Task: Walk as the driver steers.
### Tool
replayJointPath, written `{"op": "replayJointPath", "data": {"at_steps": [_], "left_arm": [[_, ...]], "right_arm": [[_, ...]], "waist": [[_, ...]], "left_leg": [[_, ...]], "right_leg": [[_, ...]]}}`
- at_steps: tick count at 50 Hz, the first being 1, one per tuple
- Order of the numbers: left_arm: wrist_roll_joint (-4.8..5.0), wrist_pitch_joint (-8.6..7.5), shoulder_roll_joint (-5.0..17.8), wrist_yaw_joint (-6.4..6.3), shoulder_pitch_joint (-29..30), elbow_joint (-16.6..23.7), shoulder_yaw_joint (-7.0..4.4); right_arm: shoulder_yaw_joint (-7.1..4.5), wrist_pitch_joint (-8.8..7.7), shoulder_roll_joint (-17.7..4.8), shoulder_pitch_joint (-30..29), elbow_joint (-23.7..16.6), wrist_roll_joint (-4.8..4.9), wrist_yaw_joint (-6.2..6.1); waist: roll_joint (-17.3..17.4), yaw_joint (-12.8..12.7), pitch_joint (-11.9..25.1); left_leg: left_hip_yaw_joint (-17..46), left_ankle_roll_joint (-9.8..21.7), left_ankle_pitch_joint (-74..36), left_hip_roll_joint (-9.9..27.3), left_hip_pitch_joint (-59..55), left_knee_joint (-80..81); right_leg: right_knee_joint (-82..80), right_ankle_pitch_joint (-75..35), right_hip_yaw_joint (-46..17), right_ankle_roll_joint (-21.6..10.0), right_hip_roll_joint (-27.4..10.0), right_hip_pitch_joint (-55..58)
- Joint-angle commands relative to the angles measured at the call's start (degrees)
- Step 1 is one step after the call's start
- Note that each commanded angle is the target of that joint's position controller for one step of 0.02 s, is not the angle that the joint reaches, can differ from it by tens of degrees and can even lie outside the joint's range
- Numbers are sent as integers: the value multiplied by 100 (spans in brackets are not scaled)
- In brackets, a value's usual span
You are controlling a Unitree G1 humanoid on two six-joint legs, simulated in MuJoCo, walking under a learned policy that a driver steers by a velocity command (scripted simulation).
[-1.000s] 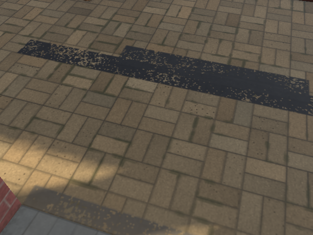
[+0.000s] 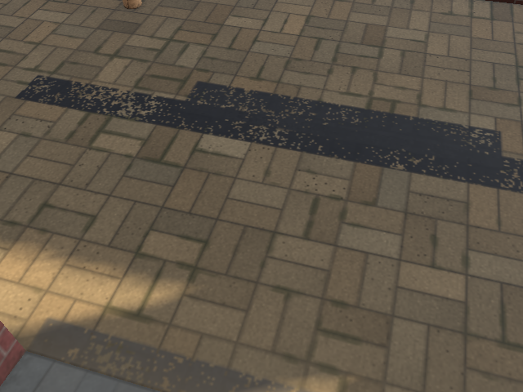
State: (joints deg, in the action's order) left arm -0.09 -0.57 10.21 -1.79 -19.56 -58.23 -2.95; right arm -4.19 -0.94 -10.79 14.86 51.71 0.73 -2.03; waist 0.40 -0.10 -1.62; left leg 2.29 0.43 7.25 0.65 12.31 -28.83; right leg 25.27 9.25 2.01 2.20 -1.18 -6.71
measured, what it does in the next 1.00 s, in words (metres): walks ahead: left foot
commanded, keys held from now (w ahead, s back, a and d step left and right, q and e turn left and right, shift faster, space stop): no key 0.26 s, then w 0.74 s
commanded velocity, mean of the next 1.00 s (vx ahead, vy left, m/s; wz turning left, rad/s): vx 0.26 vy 0.00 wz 0.00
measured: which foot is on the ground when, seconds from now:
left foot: down 0.00-0.34, up 0.36-0.58, down 0.60-1.00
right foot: down 0.00-0.62, up 0.64-1.00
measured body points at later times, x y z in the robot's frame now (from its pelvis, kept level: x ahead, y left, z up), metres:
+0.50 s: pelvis +0.03 +0.01 +0.00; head +0.04 +0.02 +0.45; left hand -0.04 +0.26 -0.15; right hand +0.09 -0.24 -0.14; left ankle +0.04 +0.14 -0.71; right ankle -0.05 -0.12 -0.74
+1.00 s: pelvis +0.26 +0.06 -0.03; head +0.29 +0.07 +0.42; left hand +0.47 +0.29 -0.13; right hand +0.17 -0.18 -0.17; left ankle +0.11 +0.16 -0.75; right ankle +0.45 -0.07 -0.74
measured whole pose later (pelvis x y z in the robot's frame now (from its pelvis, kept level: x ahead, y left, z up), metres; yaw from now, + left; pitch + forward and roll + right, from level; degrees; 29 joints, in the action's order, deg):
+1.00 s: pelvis +0.26 +0.06 -0.03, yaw +0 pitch +1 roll +2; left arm 0.9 -6.8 13.1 2.6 -1.8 -49.9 -2.9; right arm -3.1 -5.7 -11.7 26.9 61.7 1.4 -2.1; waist -2.9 5.5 -1.0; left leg -3.0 5.0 16.0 -4.1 -2.3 -20.4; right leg 25.2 -17.0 -1.7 -2.6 -3.6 -32.0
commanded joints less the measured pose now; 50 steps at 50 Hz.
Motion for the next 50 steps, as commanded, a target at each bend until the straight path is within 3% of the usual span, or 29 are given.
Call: {"op": "replayJointPath", "data": {"at_steps": [1, 13, 14, 16, 17, 18, 19, 21, 24, 27, 28, 29, 30, 31, 32, 33, 34, 35, 36, 38, 39, 41, 44, 45, 47, 50], "left_arm": [[0, -30, 521, -27, -461, 44, -94], [14, -70, 353, -52, -724, -172, -30], [12, -58, 309, -62, -847, -239, -22], [86, -15, 509, -101, -883, -241, -97], [128, -24, 672, -114, -881, -167, -145], [174, -76, 862, -104, -1073, -136, -203], [208, -156, 1082, -102, -1103, -94, -271], [106, -324, 1089, -62, -1213, -105, -275], [133, -383, 860, 27, -1009, -54, -203], [224, -294, 1064, 64, -575, 3, -240], [257, -307, 1067, 58, -534, 12, -231], [226, -324, 1049, 63, -459, 3, -207], [192, -365, 919, 67, -357, 1, -157], [141, -419, 519, 77, -147, 199, -49], [150, -543, 293, 20, -51, 504, -3], [297, -624, 381, 34, -141, 553, -26], [376, -657, 507, 62, -7, 598, -38], [333, -672, 636, 61, 80, 533, -86], [246, -654, 649, 42, 74, 466, -131], [167, -585, 701, 107, 130, 446, -182], [116, -575, 681, 123, 274, 495, -192], [90, -585, 598, 155, 736, 674, -180], [97, -674, 417, 282, 1560, 900, -79], [105, -694, 354, 339, 1795, 972, -38], [111, -699, 452, 440, 2017, 1097, -24], [105, -692, 577, 528, 2338, 1283, 13]], "right_arm": [[-102, -61, -514, 113, -101, 11, -23], [-61, -8, -470, 163, 410, 20, -49], [-52, 10, -426, 261, 493, 13, -53], [-55, 42, -380, 224, 534, 60, -67], [-59, 5, -365, 183, 508, 100, -68], [-41, -88, -297, 23, 422, 132, -44], [-39, -208, -311, -200, 298, 173, 5], [-49, -423, -386, -785, 14, 238, 88], [-68, -565, -465, -803, -35, 232, 233], [-80, -523, -342, -178, 269, 219, 319], [-130, -483, -400, 152, 407, 234, 296], [-186, -447, -496, 582, 557, 251, 266], [-267, -426, -677, 1124, 682, 260, 215], [-424, -432, -1374, 1831, 767, 148, 128], [-345, -514, -1467, 2110, 744, 34, 243], [-274, -587, -1432, 1780, 740, -21, 308], [-199, -632, -1142, 1267, 589, 10, 343], [-114, -652, -917, 792, 446, 28, 368], [-80, -644, -863, 449, 341, 3, 360], [-19, -596, -688, 664, 453, -20, 285], [-26, -596, -745, 823, 532, -25, 227], [-44, -588, -886, 1007, 622, -14, 113], [-21, -546, -905, 1029, 658, 13, -4], [-36, -542, -965, 1095, 702, 12, -17], [-23, -544, -878, 1222, 810, 58, -33], [-30, -489, -872, 1414, 922, 95, -44]], "waist": [[-63, 4, -142], [-92, 24, -260], [-118, 28, -128], [-357, 7, -379], [-559, -24, -622], [-819, -144, -876], [-1030, -210, -1163], [-951, -367, -1449], [-847, -327, -1003], [-685, 68, -550], [-566, 198, -444], [-506, 396, -284], [-260, 694, -113], [1290, 887, 117], [1776, 777, 342], [1299, 504, 158], [971, 370, -294], [596, 250, -514], [487, 111, -494], [538, 72, -410], [471, 81, -368], [312, 106, -370], [249, 278, -520], [351, 369, -566], [299, 414, -625], [133, 466, -619]], "left_leg": [[61, 129, -1163, 135, -79, 366], [19, 97, -1046, 125, -64, 418], [-75, 93, -526, 57, -124, 389], [-440, 148, 1319, -253, 224, -66], [-593, 229, 2089, -345, 583, -433], [-677, 282, 2254, -310, 991, -988], [-593, 352, 1994, -83, 1557, -1588], [-174, 475, 2153, 366, 2569, -2235], [-202, 570, 1665, 544, 2357, -1365], [-789, 401, 194, 45, 251, -370], [-873, 317, -107, -117, -372, -241], [-933, 290, -57, -238, -905, -156], [-683, 391, 123, -72, -1447, 84], [1183, 935, 766, 1238, -1913, 1029], [3692, 1668, 1402, 2176, -2173, 2072], [3967, 1948, 1896, 2368, -1870, 2052], [3404, 1806, 2222, 2180, -1521, 2022], [2627, 1488, 1873, 1803, -1132, 2057], [2041, 1250, 1265, 1525, -838, 2114], [1208, 1077, -169, 1197, -777, 2131], [993, 1110, -863, 1138, -820, 2109], [686, 1177, -1521, 1076, -902, 2073], [155, 1081, -1153, 714, -442, 2016], [169, 1077, -841, 746, -236, 2004], [226, 1033, -507, 861, -234, 1708], [338, 975, -644, 1100, -813, 969]], "right_leg": [[-462, -1290, -185, -168, -241, -315], [-532, -1193, -191, -183, -205, -362], [-564, -591, -152, -201, -159, -299], [-739, 1639, -352, -451, -203, -567], [-997, 2841, -753, -691, -463, -775], [-1384, 3660, -1475, -1021, -969, -834], [-1780, 3807, -2205, -1369, -1580, -767], [-2003, 2835, -2837, -1643, -2081, -318], [-1771, 1540, -1950, -1277, -1668, 301], [-1255, 1031, -983, -1025, -1125, -835], [-1024, 1050, -885, -935, -1010, -1189], [-612, 1020, -770, -843, -849, -1433], [278, 703, -504, -640, -626, -1663], [2485, 687, 226, -216, -116, -2347], [4012, 2328, -188, -214, 442, -3295], [4623, 2284, -683, -369, 62, -3669], [4724, 1783, -667, -541, -277, -3998], [4430, 1164, -667, -626, -530, -3833], [3958, 700, -666, -643, -666, -3502], [3268, 103, -539, -537, -695, -3142], [2975, -161, -464, -461, -649, -3124], [2138, -772, -412, -329, -552, -3209], [534, -2123, -197, -304, -247, -2622], [284, -2543, -144, -311, -181, -2374], [16, -3027, -298, -420, -224, -2282], [-142, -2707, -466, -599, -281, -2613]]}}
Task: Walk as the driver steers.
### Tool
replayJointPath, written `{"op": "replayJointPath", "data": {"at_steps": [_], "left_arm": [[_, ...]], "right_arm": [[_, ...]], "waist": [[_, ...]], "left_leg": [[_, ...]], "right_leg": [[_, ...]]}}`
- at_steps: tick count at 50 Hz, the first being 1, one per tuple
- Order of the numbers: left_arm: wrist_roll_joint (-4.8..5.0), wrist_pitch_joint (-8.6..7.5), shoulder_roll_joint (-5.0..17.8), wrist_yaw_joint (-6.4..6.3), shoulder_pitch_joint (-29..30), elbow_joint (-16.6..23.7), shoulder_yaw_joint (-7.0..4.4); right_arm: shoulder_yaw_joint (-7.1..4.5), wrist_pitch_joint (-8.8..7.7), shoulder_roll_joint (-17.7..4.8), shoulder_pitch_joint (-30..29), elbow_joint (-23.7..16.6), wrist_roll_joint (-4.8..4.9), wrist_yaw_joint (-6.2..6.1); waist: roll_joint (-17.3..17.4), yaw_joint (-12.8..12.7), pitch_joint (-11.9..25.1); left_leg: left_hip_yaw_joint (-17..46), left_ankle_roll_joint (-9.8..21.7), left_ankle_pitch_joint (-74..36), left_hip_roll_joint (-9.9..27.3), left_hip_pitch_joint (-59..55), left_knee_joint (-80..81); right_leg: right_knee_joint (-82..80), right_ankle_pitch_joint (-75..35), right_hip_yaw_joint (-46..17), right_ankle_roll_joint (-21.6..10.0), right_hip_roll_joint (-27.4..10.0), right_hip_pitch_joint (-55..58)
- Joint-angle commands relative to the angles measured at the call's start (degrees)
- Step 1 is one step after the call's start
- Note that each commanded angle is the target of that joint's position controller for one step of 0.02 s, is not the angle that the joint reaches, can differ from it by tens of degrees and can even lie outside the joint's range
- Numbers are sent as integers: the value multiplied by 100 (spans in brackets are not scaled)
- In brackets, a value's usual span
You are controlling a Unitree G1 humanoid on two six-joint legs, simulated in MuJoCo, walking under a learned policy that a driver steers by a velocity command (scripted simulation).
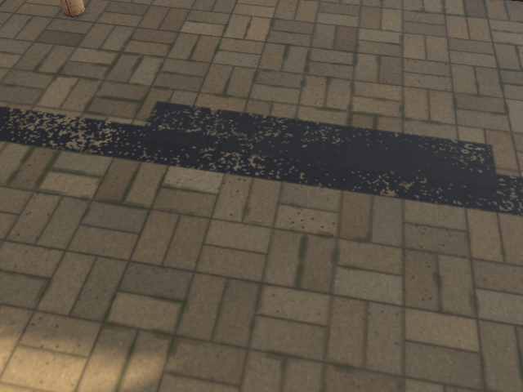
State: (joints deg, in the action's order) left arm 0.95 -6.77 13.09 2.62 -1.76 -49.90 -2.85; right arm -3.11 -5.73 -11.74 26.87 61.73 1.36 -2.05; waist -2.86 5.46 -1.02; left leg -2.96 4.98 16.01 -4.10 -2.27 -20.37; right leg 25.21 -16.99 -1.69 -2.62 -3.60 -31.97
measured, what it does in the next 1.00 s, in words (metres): goes down, turning right: right foot 0.05 m lower, then left foot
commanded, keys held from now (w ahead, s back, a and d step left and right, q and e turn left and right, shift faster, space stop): w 0.04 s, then w+e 0.50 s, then e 0.46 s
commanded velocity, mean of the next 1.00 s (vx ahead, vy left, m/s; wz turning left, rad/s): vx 0.36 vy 0.00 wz -0.44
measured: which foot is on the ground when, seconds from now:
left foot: down 0.00-0.12, up 0.14-0.54, down 0.56-1.00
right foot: up 0.00-0.08, down 0.10-0.56, up 0.58-1.00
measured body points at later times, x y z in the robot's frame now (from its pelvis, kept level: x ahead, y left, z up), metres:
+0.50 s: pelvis +0.29 -0.01 -0.04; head +0.32 -0.02 +0.41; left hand +0.33 +0.26 -0.17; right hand +0.47 -0.29 -0.13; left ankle +0.47 +0.10 -0.76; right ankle +0.22 -0.11 -0.78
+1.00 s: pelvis +0.45 -0.02 -0.04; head +0.48 -0.05 +0.41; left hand +0.73 +0.12 -0.13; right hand +0.38 -0.32 -0.16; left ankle +0.47 +0.10 -0.78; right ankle +0.45 -0.16 -0.76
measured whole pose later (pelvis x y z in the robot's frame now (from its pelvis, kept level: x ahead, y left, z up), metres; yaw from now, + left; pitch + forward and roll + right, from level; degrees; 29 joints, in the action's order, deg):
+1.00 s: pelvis +0.45 -0.02 -0.04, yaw -29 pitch +2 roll +1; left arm 1.0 3.2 16.3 1.2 -8.1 -37.1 -5.1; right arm -4.0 -1.6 -17.4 9.4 50.9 1.3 -0.8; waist -0.8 2.5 -3.2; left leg -12.8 -0.5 15.0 3.6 8.7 -22.6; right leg 37.6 12.1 1.6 -0.3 -2.7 -26.9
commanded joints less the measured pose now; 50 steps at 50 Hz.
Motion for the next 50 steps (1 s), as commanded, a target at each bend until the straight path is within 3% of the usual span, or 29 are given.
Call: {"op": "replayJointPath", "data": {"at_steps": [1, 3, 4, 5, 6, 7, 8, 9, 10, 11, 12, 14, 16, 18, 20, 23, 25, 27, 28, 29, 30, 31, 32, 33, 36, 39, 43, 47, 50], "left_arm": [[3, -78, 328, 103, 599, 474, 13], [31, -99, 474, 117, 332, 408, -17], [30, -125, 616, 116, -284, 216, -93], [4, -124, 825, 107, -1306, -118, -197], [-100, -104, 1291, 109, -2239, -313, -295], [-32, -16, 1402, 145, -2499, -355, -268], [112, 87, 1313, 142, -2789, -492, -305], [86, 141, 855, 80, -2043, -260, -184], [-22, 107, 938, 31, -1427, -66, -170], [-110, 49, 855, 23, -1057, 103, -127], [-131, 40, 744, 16, -863, 164, -100], [-107, 44, 795, -37, -892, 180, -106], [-76, 78, 961, -167, -1233, 96, -154], [9, 166, 1051, -274, -1453, 60, -210], [3, 255, 1095, -319, -1694, 10, -238], [74, 305, 1022, -355, -1867, -30, -258], [74, 321, 1041, -386, -1807, 28, -285], [35, 335, 823, -389, -1753, 125, -232], [-15, 325, 474, -378, -1743, 226, -124], [84, 269, 82, -387, -2497, 383, -17], [130, 263, 641, -408, -2639, 383, -104], [98, 326, 1070, -433, -2287, 387, -227], [46, 420, 1098, -467, -2061, 432, -276], [-7, 512, 1068, -485, -1993, 471, -315], [34, 727, 691, -442, -1960, 683, -298], [25, 800, 591, -408, -1662, 981, -285], [-5, 827, 581, -274, -1194, 1272, -276], [-9, 933, 701, -162, -745, 1595, -325], [9, 976, 791, -95, -747, 1723, -369]], "right_arm": [[-149, 18, -797, 303, -52, 14, -42], [-184, 78, -931, 339, -44, -43, -9], [-189, 107, -995, 214, -87, -85, 38], [-153, 117, -950, 24, -167, -125, 89], [7, 47, -478, 377, -223, -260, 152], [186, -110, -97, 1177, -97, -180, 249], [114, -223, -554, 739, -314, 94, 269], [16, -251, -904, -534, -678, 116, 191], [22, -255, -855, -836, -854, 145, 142], [-23, -208, -942, -888, -860, -32, 97], [-60, -148, -896, -767, -844, -162, 92], [-70, -62, -698, -825, -906, -187, 37], [-72, -49, -659, -1304, -1123, -211, 10], [-26, -61, -553, -1908, -1316, -207, 36], [-4, -70, -523, -2360, -1464, -138, 98], [-44, -81, -757, -2630, -1644, -61, 147], [-104, -133, -976, -2577, -1689, -46, 169], [-197, -194, -1160, -1897, -1533, -72, 162], [-279, -222, -1453, -1184, -1434, -183, 132], [-405, -131, -2023, -687, -1338, -293, 128], [-338, -102, -1651, -742, -1379, -203, 181], [-223, -107, -1234, -1089, -1550, -177, 205], [-156, -76, -1069, -1483, -1648, -191, 226], [-109, -25, -923, -1807, -1671, -185, 236], [-142, 33, -1038, -1999, -1599, -289, 204], [-210, 105, -1222, -1959, -1523, -225, 96], [-236, 243, -1355, -2057, -1507, -152, 22], [-296, 334, -1578, -1949, -1415, -21, 97], [-343, 389, -1679, -1983, -1393, 79, 126]], "waist": [[417, -75, -645], [363, -241, -469], [307, -559, -103], [296, -1028, 475], [-547, -1138, 1393], [-1556, -944, 2473], [-948, -1154, 2564], [-100, -1173, 1274], [-52, -934, 745], [376, -709, 574], [370, -486, 430], [161, -368, 233], [36, -450, 118], [-56, -633, 18], [-226, -802, 21], [-224, -806, 11], [-258, -663, 26], [-233, -275, 246], [289, 27, 728], [2056, -243, 1500], [2034, -282, 1481], [1337, -238, 967], [870, -367, 708], [770, -516, 511], [1121, -689, 399], [979, -653, 498], [903, -537, 519], [917, -400, 315], [953, -492, 309]], "left_leg": [[941, 512, -1676, 1650, 440, -127], [929, 464, -2652, 1672, 97, -789], [751, 370, -3565, 1493, 80, -1561], [532, 206, -3961, 1193, 599, -2768], [218, -71, -1934, 734, 2470, -4935], [437, -422, 2049, 104, 3928, -6704], [932, -421, 1771, 329, 4670, -6831], [761, -315, 1263, 582, 4917, -6360], [723, -361, 763, 730, 5007, -6185], [848, -422, 487, 950, 4523, -5732], [953, -472, 313, 1096, 4003, -5161], [803, -599, 290, 1116, 3572, -4295], [659, -740, -350, 999, 3459, -3298], [544, -755, -1295, 754, 3069, -2035], [494, -774, -2046, 509, 2694, -1352], [755, -753, -2050, 492, 2400, -916], [847, -652, -1624, 547, 2131, -765], [789, -427, -1072, 660, 1232, -511], [1387, -134, -1018, 1400, 107, -472], [3485, 756, -1204, 2845, -1431, -150], [4371, 918, -1053, 3059, -1399, 43], [3522, 693, -1745, 2789, -817, -50], [2633, 528, -2718, 2541, -179, -105], [2036, 460, -3338, 2308, 360, -72], [1021, 570, -3699, 1948, 1174, 388], [618, 720, -3843, 2091, 1027, 554], [31, 660, -3272, 2075, 995, 625], [-130, 563, -2923, 2223, 766, 399], [-177, 339, -3031, 2304, 477, -187]], "right_leg": [[-154, 162, -105, -150, -41, -119], [-161, 829, 47, -236, 92, 197], [-206, 907, 267, -347, 318, 976], [62, 510, 332, -503, 385, 2363], [974, -896, -912, -1092, -758, 4599], [679, -946, -3181, -2042, -1880, 6145], [-166, 1907, -4049, -2118, -1933, 6190], [-692, 2626, -3354, -1540, -1395, 5047], [-888, 2374, -3241, -1635, -1476, 4137], [-1008, 1735, -3073, -1646, -1364, 3299], [-1119, 1396, -2624, -1567, -1105, 2609], [-1303, 989, -2062, -1494, -821, 1896], [-1369, 617, -1601, -1430, -615, 1603], [-1392, 1151, -1254, -1179, -267, 1347], [-1374, 1773, -1262, -1030, -172, 1277], [-1144, 2609, -1716, -889, -330, 1492], [-807, 2967, -2054, -795, -415, 1683], [-66, 3131, -2087, -593, -133, 1572], [1421, 3396, -1568, -337, 348, 1008], [3242, 5141, -682, -1, 1149, -488], [4209, 5451, -790, 131, 754, -1205], [4560, 5054, -879, 209, 556, -1292], [4543, 4721, -687, 310, 366, -1089], [4350, 4491, -553, 398, 201, -873], [3966, 3817, -189, 529, 59, -262], [3264, 3245, -128, 561, 0, -291], [2241, 2503, 84, 471, -35, 168], [1519, 2806, 320, 297, 48, 426], [727, 2977, 477, 60, 166, 735]]}}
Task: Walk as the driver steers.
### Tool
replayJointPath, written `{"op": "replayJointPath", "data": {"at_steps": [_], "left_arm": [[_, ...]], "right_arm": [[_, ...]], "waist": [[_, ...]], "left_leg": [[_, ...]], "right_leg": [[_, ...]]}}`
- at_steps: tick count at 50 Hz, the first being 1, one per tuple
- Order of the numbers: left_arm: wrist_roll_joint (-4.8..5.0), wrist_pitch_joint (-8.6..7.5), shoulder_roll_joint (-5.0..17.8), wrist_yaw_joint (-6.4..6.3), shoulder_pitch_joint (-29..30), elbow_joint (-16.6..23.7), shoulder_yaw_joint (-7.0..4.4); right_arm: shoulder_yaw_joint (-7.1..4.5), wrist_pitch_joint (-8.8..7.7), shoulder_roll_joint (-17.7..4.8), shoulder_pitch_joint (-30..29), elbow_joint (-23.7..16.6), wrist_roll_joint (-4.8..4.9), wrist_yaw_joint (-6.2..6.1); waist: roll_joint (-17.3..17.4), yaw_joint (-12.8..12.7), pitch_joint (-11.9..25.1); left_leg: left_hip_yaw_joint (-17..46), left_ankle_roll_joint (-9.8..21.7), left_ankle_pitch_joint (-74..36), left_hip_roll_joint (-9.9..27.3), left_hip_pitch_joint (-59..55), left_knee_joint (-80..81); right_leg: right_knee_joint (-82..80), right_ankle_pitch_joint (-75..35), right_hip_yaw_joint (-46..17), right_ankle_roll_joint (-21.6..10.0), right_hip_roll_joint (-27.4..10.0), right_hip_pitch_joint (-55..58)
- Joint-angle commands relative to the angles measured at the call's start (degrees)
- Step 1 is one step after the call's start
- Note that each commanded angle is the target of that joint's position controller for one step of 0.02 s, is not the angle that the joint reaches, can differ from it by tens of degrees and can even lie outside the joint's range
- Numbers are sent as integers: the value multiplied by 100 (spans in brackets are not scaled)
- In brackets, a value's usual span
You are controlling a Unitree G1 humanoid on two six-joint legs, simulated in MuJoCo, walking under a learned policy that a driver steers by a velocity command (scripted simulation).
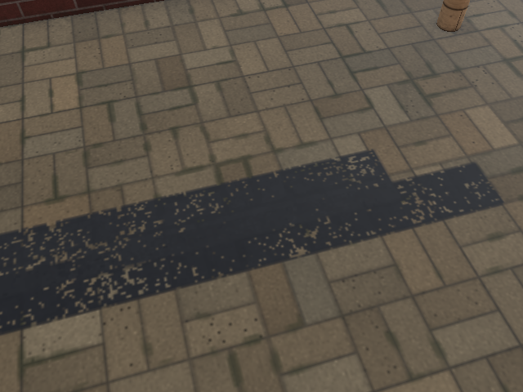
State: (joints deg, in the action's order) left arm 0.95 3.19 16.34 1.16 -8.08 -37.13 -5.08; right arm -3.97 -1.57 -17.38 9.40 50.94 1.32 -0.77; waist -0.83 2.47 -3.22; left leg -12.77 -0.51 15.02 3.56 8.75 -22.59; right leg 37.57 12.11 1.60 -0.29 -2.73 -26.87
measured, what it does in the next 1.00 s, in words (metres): walks ahead, turning right: right foot, then left foot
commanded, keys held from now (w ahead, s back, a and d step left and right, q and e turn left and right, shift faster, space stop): w+e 0.30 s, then w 0.68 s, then w+q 0.02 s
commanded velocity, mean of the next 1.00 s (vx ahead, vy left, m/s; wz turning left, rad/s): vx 0.40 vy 0.00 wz -0.31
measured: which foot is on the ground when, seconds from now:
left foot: down 0.00-0.04, up 0.06-0.48, down 0.50-1.00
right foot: up 0.00-0.02, down 0.04-0.52, up 0.54-1.00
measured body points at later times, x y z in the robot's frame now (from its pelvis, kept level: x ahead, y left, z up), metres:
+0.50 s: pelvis +0.17 +0.00 +0.00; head +0.18 -0.01 +0.44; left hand +0.29 +0.27 -0.11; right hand +0.29 -0.31 -0.10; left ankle +0.27 +0.10 -0.74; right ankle +0.06 -0.11 -0.74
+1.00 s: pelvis +0.40 -0.07 -0.01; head +0.44 -0.08 +0.44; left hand +0.71 +0.06 -0.07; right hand +0.27 -0.32 -0.14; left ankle +0.27 +0.10 -0.74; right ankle +0.52 -0.22 -0.73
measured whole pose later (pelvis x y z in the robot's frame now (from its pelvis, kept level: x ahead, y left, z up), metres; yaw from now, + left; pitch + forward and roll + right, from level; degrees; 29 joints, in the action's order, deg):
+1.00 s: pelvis +0.40 -0.07 -0.01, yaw -16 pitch +3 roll +1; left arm 1.1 -4.9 14.3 2.6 -1.3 -34.5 -1.9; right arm -2.2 -3.2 -16.7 25.6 53.5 1.3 0.1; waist -1.0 6.8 -1.5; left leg 0.1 0.2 22.6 -0.2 -5.9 -14.4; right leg 28.8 1.3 0.7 -2.7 -1.1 -31.0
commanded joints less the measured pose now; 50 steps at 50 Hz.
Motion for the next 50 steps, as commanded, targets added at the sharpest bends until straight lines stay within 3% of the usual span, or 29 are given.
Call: {"op": "replayJointPath", "data": {"at_steps": [1, 2, 3, 4, 5, 6, 7, 9, 11, 13, 17, 21, 23, 25, 26, 27, 28, 29, 30, 31, 33, 36, 39, 42, 45, 48, 49, 50], "left_arm": [[12, -13, 518, 32, -285, 398, -187], [13, -2, 817, -53, -676, 285, -317], [39, -2, 1495, -191, -1264, 220, -514], [10, -122, 1747, -144, -1439, 288, -499], [19, -289, 1287, -54, -1437, 261, -362], [36, -406, 1106, -43, -1240, 249, -282], [53, -452, 1010, -62, -946, 292, -243], [-3, -482, 883, -129, -637, 376, -154], [-54, -540, 930, -193, -671, 384, -163], [-17, -584, 970, -235, -827, 325, -186], [11, -583, 1059, -246, -1035, 193, -217], [6, -606, 960, -196, -1234, -10, -164], [5, -602, 889, -171, -1165, -36, -131], [-12, -575, 617, -178, -1176, -66, -31], [-58, -579, 306, -172, -1178, -8, 84], [50, -669, 81, -188, -1462, 242, 149], [130, -717, 599, -232, -1386, 175, 42], [173, -722, 830, -229, -1120, 120, -21], [99, -705, 746, -224, -996, 85, 3], [6, -719, 682, -199, -814, 127, 11], [-48, -740, 519, -135, -724, 153, 25], [-57, -748, 338, -125, -429, 271, 76], [-53, -784, 192, -102, 43, 404, 142], [-2, -822, 108, -12, 553, 515, 188], [43, -859, 126, 93, 986, 653, 198], [46, -892, 294, 166, 1022, 715, 150], [26, -894, 423, 159, 776, 659, 95], [-4, -895, 601, 124, 190, 509, -6]], "right_arm": [[-271, -7, -1115, -187, -288, 113, 5], [-247, -3, -972, 133, -185, 66, 40], [-107, -29, -572, 45, -367, -185, 81], [-16, -108, -395, -159, -708, -289, 118], [-110, -175, -711, -505, -700, -154, 180], [-144, -228, -809, -626, -769, -7, 225], [-165, -255, -812, -602, -663, -12, 208], [-188, -304, -813, -582, -616, -133, 184], [-178, -361, -719, -525, -585, -147, 188], [-124, -378, -565, -713, -630, -153, 172], [-20, -414, -448, -996, -716, -109, 216], [-17, -502, -616, -998, -751, -46, 291], [-49, -554, -715, -705, -670, -51, 308], [-110, -585, -799, -1, -444, -103, 274], [-172, -596, -1053, 676, -334, -164, 247], [-372, -519, -1769, 1275, -131, -191, 263], [-263, -531, -1294, 1307, -135, -90, 321], [-159, -530, -923, 1068, -224, -68, 318], [-95, -508, -758, 804, -326, -109, 307], [-49, -473, -629, 646, -357, -121, 285], [12, -454, -533, 585, -378, -170, 223], [-17, -463, -714, 834, -299, -115, 159], [-16, -418, -795, 1007, -227, -79, 113], [3, -378, -817, 1256, -142, -41, 101], [6, -300, -851, 1532, -32, -16, 95], [-42, -208, -966, 1567, 20, 5, 64], [-67, -186, -1043, 1515, 5, 6, 52], [-68, -157, -1055, 1461, -9, 17, 46]], "waist": [[667, -295, 662], [274, -401, 935], [-1030, -509, 1289], [-1657, -516, 1665], [-755, -739, 1479], [-622, -602, 1082], [-330, -456, 767], [-515, -280, 456], [-489, -243, 514], [-456, -340, 493], [-676, -507, 385], [-695, -562, 283], [-752, -393, 259], [-677, -49, 403], [9, 192, 765], [1958, 82, 1069], [1560, 191, 777], [1042, 170, 359], [739, 59, 281], [630, 14, 139], [785, -79, 157], [693, -7, 152], [605, 109, 112], [605, 280, -20], [554, 371, -200], [613, 176, -174], [676, -11, 18], [659, -379, 415]], "left_leg": [[652, 714, -2726, 1440, -505, -347], [404, 424, -2219, 1138, -90, -1139], [26, 23, -242, 582, 1353, -2887], [757, -168, 2472, -315, 3172, -4187], [1546, -82, 2198, -119, 3591, -4658], [1630, 82, 1629, 27, 3696, -4507], [1642, 126, 1137, 184, 3579, -4215], [1649, 65, 308, 206, 3147, -3601], [1596, -46, -229, 51, 2893, -3064], [1596, -152, -579, -73, 2689, -2252], [1591, -250, -1049, -200, 2138, -1204], [1591, -85, -1045, -181, 1635, -858], [1500, 96, -908, -181, 1243, -618], [1482, 308, -704, -155, 320, -362], [2333, 604, -280, 588, -526, -48], [4754, 1503, 1076, 1653, -1792, 706], [5632, 1664, 2097, 1885, -1809, 1067], [4981, 1443, 1986, 1724, -1524, 976], [4339, 1268, 1491, 1440, -1244, 971], [3955, 1248, 1004, 1276, -971, 1066], [3337, 1165, 187, 980, -580, 1236], [2817, 1276, -897, 921, -586, 1404], [2281, 1175, -1668, 785, -579, 1435], [1955, 1101, -1736, 711, -468, 1446], [1979, 1098, -1776, 909, -702, 1365], [1982, 981, -2579, 1129, -1180, 1009], [1909, 924, -3482, 1109, -1270, 663], [1783, 826, -4436, 955, -1137, -75]], "right_leg": [[-967, -264, 271, -309, 239, 742], [-1318, -837, 45, -554, 285, 1684], [-1345, -2207, -1603, -1097, -861, 3012], [-1797, -747, -3791, -2241, -1817, 3779], [-2157, 253, -3662, -2119, -1717, 3542], [-2318, 1077, -3239, -1805, -1470, 3168], [-2446, 1437, -2895, -1545, -1245, 2711], [-2710, 1050, -2538, -1398, -927, 2099], [-2730, 349, -2259, -1376, -754, 2037], [-2676, 97, -2034, -1347, -633, 1986], [-2595, 279, -1933, -1242, -602, 1701], [-2376, 494, -2186, -1158, -787, 1624], [-2123, 485, -2291, -1079, -796, 1651], [-1455, 339, -2155, -853, -471, 1418], [-19, 401, -1600, -600, -13, 939], [1803, 1626, -781, -243, 769, -831], [2812, 2151, -1158, -190, 634, -1748], [3098, 1646, -1283, -262, 368, -2026], [3038, 1174, -1040, -259, 130, -1927], [2763, 808, -903, -226, -38, -1895], [2367, 370, -710, -145, -232, -1478], [1757, -115, -486, 31, -259, -1583], [752, -838, -355, 104, -231, -1429], [-89, -1492, -188, 93, -102, -1033], [-518, -1549, -148, 3, -2, -915], [-822, -1051, -137, -228, 97, -675], [-875, -866, -44, -331, 227, -230], [-1034, -916, 70, -488, 378, 737]]}}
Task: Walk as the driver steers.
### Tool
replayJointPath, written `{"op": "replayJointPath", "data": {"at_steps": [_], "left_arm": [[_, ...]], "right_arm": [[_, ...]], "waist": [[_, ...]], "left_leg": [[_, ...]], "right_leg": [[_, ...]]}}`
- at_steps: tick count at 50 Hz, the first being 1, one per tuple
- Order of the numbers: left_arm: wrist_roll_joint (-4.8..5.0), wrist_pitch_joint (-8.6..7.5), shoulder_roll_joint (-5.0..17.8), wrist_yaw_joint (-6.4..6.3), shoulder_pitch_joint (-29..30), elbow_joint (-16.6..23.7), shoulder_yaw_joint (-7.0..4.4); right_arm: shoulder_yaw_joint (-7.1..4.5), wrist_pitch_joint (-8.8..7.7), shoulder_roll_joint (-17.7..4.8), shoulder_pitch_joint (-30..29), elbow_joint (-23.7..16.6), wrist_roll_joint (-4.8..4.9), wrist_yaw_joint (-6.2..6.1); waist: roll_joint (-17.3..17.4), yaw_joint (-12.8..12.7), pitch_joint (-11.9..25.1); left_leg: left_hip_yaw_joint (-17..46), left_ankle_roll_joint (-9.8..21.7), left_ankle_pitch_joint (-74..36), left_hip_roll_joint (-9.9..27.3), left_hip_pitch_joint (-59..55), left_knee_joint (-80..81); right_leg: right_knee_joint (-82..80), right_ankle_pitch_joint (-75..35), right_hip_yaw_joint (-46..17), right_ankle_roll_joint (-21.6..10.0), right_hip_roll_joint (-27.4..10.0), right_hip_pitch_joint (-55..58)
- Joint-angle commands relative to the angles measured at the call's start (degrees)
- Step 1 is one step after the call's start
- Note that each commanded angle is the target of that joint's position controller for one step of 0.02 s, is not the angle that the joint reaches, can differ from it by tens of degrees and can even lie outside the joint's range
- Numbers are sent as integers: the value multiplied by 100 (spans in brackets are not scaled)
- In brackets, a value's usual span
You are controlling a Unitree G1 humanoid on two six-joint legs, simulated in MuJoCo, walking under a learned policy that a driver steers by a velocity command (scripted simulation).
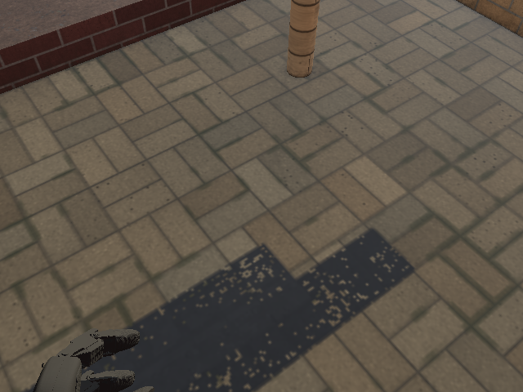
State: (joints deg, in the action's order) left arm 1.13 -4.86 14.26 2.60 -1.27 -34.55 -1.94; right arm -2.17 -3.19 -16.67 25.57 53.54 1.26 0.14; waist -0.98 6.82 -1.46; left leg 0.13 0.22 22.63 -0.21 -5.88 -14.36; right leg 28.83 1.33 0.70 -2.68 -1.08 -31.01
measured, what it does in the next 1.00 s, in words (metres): walks ahead, turning left: right foot, then left foot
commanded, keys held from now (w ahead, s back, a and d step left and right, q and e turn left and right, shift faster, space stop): w+q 0.26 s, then q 0.74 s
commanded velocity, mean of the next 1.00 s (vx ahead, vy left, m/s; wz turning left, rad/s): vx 0.24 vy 0.00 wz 0.46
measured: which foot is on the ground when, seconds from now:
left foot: down 0.00-0.02, up 0.04-0.50, down 0.52-1.00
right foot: up 0.00-0.00, down 0.02-0.54, up 0.56-1.00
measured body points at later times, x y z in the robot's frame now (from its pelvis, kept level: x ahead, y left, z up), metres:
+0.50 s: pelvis +0.25 +0.00 +0.00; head +0.29 +0.02 +0.45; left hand +0.25 +0.29 -0.13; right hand +0.49 -0.20 -0.09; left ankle +0.38 +0.13 -0.71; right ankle +0.15 -0.12 -0.73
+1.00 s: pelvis +0.36 +0.01 +0.00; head +0.39 +0.02 +0.45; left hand +0.35 +0.32 -0.10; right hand +0.65 -0.16 -0.08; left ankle +0.38 +0.12 -0.73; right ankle +0.46 -0.11 -0.72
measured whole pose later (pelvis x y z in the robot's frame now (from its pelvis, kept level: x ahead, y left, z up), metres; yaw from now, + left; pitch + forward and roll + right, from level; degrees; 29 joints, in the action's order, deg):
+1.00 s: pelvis +0.36 +0.01 +0.00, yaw +31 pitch +3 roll -1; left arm 0.3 -1.1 16.9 -1.1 -8.6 -42.9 -3.4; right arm -4.7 2.9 -18.1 9.7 34.4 0.6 -1.4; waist 0.7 1.0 -1.4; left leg 12.2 2.1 8.4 -8.5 23.2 -30.1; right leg 33.5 16.0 -6.0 2.9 1.3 -20.7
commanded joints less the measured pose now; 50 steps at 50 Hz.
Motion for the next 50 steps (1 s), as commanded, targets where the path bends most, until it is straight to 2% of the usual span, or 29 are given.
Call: {"op": "replayJointPath", "data": {"at_steps": [1, 2, 3, 4, 5, 6, 7, 9, 12, 15, 17, 19, 22, 24, 25, 26, 27, 28, 29, 30, 31, 32, 35, 37, 40, 43, 47, 49, 50], "left_arm": [[-47, -75, 1079, -87, -1432, 8, -450], [-134, -20, 1560, -186, -2514, -165, -560], [-169, -5, 1676, -124, -2461, -221, -533], [-131, -2, 1087, -133, -2299, -194, -403], [-96, -12, 918, -152, -1931, -216, -332], [-112, -31, 815, -140, -1596, -239, -292], [-135, -63, 681, -118, -1339, -264, -265], [-178, -170, 589, -108, -1120, -368, -273], [-186, -267, 677, -136, -1070, -576, -323], [-230, -231, 785, -223, -1030, -705, -347], [-207, -159, 913, -303, -973, -726, -368], [-159, -76, 1025, -376, -1193, -824, -392], [-29, 101, 1192, -435, -1255, -899, -453], [61, 218, 1302, -494, -1104, -843, -503], [86, 275, 1297, -517, -1025, -805, -508], [90, 298, 1175, -515, -1019, -779, -460], [-166, 255, 804, -476, -1399, -675, -318], [-275, 203, 466, -372, -2033, -534, -172], [-160, 165, 1007, -285, -1705, -648, -271], [-6, 188, 1064, -282, -1201, -483, -288], [-65, 241, 969, -356, -1056, -516, -282], [-138, 324, 1026, -434, -1000, -525, -313], [-173, 446, 897, -473, -1196, -566, -306], [-183, 453, 810, -513, -1107, -561, -276], [-161, 478, 785, -527, -871, -519, -262], [-129, 444, 787, -494, -671, -460, -265], [-81, 308, 842, -408, -643, -426, -292], [-62, 251, 855, -347, -889, -492, -327], [-84, 235, 928, -332, -1089, -559, -371]], "right_arm": [[-195, 7, -1020, -217, -341, -20, -49], [-49, -27, -613, -173, -553, -223, -48], [99, -144, -69, 610, -555, -70, -4], [-85, -203, -816, 77, -523, 97, 19], [-158, -225, -965, -457, -691, 181, 30], [-150, -211, -843, -669, -706, 136, 3], [-179, -160, -758, -705, -702, 59, -9], [-170, -4, -498, -445, -632, 74, -9], [-186, 139, -359, -686, -774, 42, -34], [-196, 111, -340, -1099, -976, -17, 11], [-145, 61, -228, -1464, -1132, -74, 110], [-109, 51, -140, -1858, -1351, -97, 213], [-180, 99, -315, -1976, -1614, -88, 336], [-292, 126, -540, -1661, -1672, -120, 382], [-391, 125, -718, -1204, -1603, -113, 376], [-531, 105, -983, -567, -1465, -127, 295], [-659, 129, -1561, -366, -1519, -139, 132], [-647, 126, -1867, -801, -1827, -259, 103], [-555, 149, -1428, -858, -1992, -196, 163], [-477, 140, -1167, -1160, -2039, -150, 172], [-434, 163, -974, -1394, -2006, -60, 155], [-389, 200, -825, -1582, -2038, -27, 107], [-435, 260, -947, -1737, -2149, -183, 30], [-471, 281, -1027, -1643, -2147, -156, -50], [-487, 376, -1053, -1662, -2200, -106, -159], [-491, 456, -1046, -1699, -2253, -120, -190], [-494, 528, -1018, -1612, -2283, -110, -161], [-482, 571, -988, -1700, -2319, -48, -164], [-462, 592, -929, -1711, -2331, 2, -179]], "waist": [[592, -1285, 885], [-351, -1573, 1912], [-1804, -1086, 2646], [-971, -1312, 1932], [-689, -1240, 1063], [-255, -1047, 685], [-262, -871, 402], [-438, -618, 300], [-288, -536, 1], [-193, -559, -214], [-171, -669, -237], [-126, -857, -175], [-255, -836, -35], [-384, -610, 215], [-341, -371, 460], [-63, -45, 805], [1070, -177, 1285], [1786, -775, 2208], [713, -311, 2666], [476, -367, 1947], [12, -549, 1245], [125, -662, 953], [561, -869, 854], [575, -813, 970], [676, -715, 1016], [884, -622, 855], [1066, -538, 841], [1082, -709, 826], [995, -829, 809]], "left_leg": [[353, 584, -5118, 1057, 962, -2026], [144, 385, -2770, 581, 2310, -3993], [512, 173, 1093, -246, 4080, -5558], [891, 197, 938, 86, 4603, -6021], [719, 214, 378, 315, 4790, -5935], [622, 162, -84, 543, 4563, -5704], [617, 110, -387, 677, 4369, -5428], [615, 28, -722, 822, 3884, -5275], [685, -70, -1156, 852, 4203, -4974], [619, -139, -1990, 740, 4365, -3989], [205, -130, -2599, 621, 3971, -3099], [-52, -94, -2875, 516, 3848, -2601], [-154, 91, -2339, 399, 3886, -2210], [-361, 285, -1716, 133, 3481, -2104], [-443, 425, -1683, -61, 2936, -1876], [-398, 621, -2454, -249, 1998, -1286], [1070, 1049, -5230, 817, 552, -1454], [3801, 2515, -6041, 2253, -931, -1336], [3587, 2404, -5053, 2095, -710, -972], [2903, 2109, -4202, 1818, -99, -837], [2420, 1761, -3520, 1489, 702, -684], [2186, 1597, -3077, 1312, 1328, -551], [1933, 1506, -2960, 949, 2200, -335], [1925, 1493, -2990, 901, 2142, -398], [2094, 1341, -1872, 776, 2142, -406], [2348, 1222, -921, 668, 2268, -362], [2813, 1169, -1225, 707, 1987, -597], [2934, 1036, -1542, 595, 1966, -837], [2835, 852, -1424, 405, 2170, -1045]], "right_leg": [[-94, -18, 0, -450, 20, 2657], [181, -143, -1468, -796, -1339, 4519], [-657, 1176, -4018, -1547, -2426, 5689], [-996, 1787, -3766, -1260, -2175, 5069], [-1134, 1469, -2793, -1038, -1964, 4250], [-1326, 936, -2189, -926, -1708, 3500], [-1535, 593, -1689, -870, -1493, 2966], [-1922, 286, -1104, -868, -1326, 2382], [-2195, -219, -468, -905, -1334, 2128], [-2133, -1340, 241, -823, -1190, 2191], [-1982, -1982, 768, -682, -1016, 2102], [-1790, -2337, 909, -652, -1117, 2372], [-1250, -2691, 936, -553, -1360, 3053], [-482, -3522, 950, -425, -1411, 3267], [270, -3663, 1000, -309, -1303, 3221], [1429, -3102, 1125, -49, -965, 2907], [3174, -89, 1142, 350, -474, 1529], [5196, 4063, 262, 699, 661, -310], [5394, 3752, -768, 577, 339, -437], [5183, 3273, -680, 469, 165, -663], [4653, 2890, -602, 478, -54, -720], [4196, 2628, -611, 494, -192, -530], [3533, 2225, -506, 596, -52, 141], [3045, 2087, -545, 703, 8, 122], [2477, 1721, -655, 794, 48, 122], [1900, 1596, -694, 790, 127, 285], [1038, 1792, -695, 650, 258, 661], [80, 1445, -596, 496, 302, 1172], [-618, 916, -589, 380, 157, 1680]]}}
Keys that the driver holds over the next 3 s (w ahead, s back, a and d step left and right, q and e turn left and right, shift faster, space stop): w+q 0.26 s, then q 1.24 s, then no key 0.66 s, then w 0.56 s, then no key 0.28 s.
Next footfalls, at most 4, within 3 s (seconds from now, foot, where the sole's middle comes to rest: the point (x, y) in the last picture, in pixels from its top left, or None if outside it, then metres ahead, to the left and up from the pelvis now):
0.02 right None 0.19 -0.12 -0.77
0.52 left None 0.42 0.13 -0.77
1.02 right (279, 375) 0.49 -0.08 -0.77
1.42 left None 0.31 0.12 -0.77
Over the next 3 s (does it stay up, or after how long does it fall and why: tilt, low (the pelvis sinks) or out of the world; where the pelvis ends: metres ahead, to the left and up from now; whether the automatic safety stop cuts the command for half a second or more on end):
stays up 0.57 0.25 0.00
